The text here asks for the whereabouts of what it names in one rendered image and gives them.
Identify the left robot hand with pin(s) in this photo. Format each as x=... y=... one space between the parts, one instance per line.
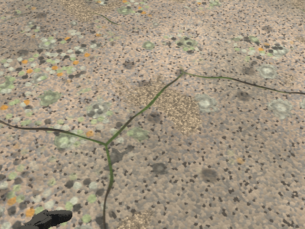
x=47 y=219

